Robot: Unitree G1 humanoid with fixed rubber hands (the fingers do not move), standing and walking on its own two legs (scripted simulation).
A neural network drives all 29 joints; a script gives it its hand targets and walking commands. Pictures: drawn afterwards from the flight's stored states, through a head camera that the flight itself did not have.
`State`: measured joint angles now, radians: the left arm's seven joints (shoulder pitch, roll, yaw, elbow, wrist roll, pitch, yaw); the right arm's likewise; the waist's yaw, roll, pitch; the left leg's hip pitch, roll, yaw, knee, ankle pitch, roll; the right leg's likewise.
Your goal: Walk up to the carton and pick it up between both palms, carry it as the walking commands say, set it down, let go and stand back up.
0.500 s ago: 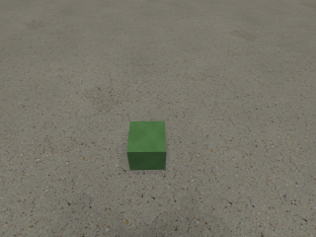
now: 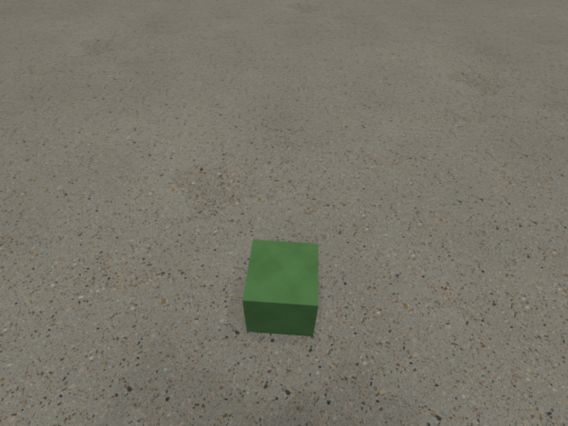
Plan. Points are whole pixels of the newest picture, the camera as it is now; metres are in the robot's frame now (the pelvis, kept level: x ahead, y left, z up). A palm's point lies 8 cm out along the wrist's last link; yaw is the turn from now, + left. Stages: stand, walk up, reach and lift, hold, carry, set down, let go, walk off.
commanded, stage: walk up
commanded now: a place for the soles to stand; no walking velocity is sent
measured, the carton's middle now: (282, 287) +0.75 -0.01 -0.64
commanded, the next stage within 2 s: none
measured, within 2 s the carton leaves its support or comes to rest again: neither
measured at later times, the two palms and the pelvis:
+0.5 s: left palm out of the picture +0.08 +0.34 -0.09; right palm (466, 408) +0.20 -0.28 -0.11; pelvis +0.09 +0.01 -0.01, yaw +1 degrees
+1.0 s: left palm (48, 414) +0.20 +0.35 -0.09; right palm (457, 400) +0.21 -0.27 -0.11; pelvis +0.13 +0.02 -0.01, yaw +1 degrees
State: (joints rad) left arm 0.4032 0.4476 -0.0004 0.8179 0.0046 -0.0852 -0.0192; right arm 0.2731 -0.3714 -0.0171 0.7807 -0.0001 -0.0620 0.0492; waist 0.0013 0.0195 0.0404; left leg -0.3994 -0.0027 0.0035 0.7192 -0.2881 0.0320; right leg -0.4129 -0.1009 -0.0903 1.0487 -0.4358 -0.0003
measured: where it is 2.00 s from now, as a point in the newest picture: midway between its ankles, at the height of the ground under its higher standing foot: outside the picture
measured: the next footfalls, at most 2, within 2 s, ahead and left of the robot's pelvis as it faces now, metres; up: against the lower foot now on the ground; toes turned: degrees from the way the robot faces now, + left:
right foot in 0.14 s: +0.11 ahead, -0.16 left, +0.00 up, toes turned -7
left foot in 0.44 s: +0.20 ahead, +0.13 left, +0.00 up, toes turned +1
